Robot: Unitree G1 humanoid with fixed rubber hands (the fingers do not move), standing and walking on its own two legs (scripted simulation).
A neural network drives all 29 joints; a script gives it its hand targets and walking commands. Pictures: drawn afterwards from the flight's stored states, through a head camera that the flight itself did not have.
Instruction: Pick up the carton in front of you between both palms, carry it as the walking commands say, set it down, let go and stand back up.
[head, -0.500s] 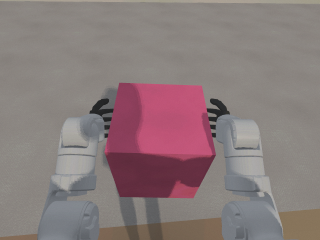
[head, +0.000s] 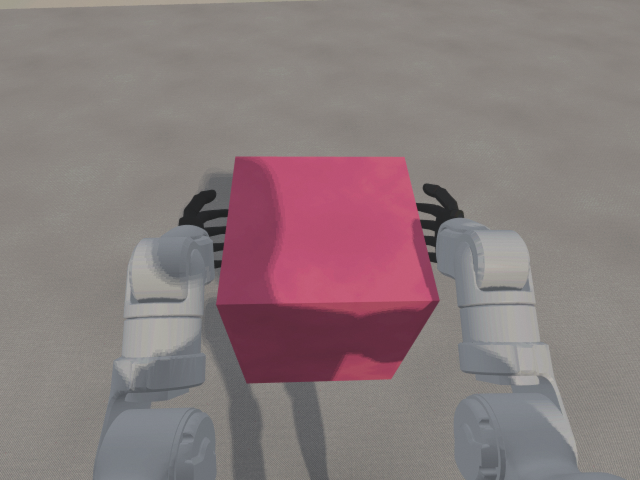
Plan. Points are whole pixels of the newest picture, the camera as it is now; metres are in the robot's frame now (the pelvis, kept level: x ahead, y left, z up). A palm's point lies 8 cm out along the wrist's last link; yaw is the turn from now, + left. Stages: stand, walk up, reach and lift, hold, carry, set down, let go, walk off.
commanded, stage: carry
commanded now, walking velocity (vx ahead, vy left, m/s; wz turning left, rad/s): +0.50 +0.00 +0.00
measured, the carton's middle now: (320, 277) +0.37 -0.02 +0.05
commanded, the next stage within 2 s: none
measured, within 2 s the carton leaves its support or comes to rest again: neither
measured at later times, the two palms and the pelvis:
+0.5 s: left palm (192, 126) +0.65 +0.18 +0.12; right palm (370, 120) +0.65 -0.12 +0.12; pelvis +0.29 +0.02 -0.01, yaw -1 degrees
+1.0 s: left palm (236, 76) +0.87 +0.12 +0.10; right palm (377, 74) +0.87 -0.17 +0.10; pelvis +0.58 -0.02 +0.01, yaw +0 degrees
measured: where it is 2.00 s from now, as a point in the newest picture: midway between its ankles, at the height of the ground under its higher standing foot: (302, 245)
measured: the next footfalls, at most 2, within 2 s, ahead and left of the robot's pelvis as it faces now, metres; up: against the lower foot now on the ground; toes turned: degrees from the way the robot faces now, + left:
left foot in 0.46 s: +0.44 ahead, +0.10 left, +0.00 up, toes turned +4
right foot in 0.92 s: +0.67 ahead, -0.12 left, +0.00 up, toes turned -10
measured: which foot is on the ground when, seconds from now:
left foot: up 0.00-0.44, down 0.46-0.94, up 0.96-1.00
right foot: down 0.00-0.48, up 0.50-0.90, down 0.92-1.00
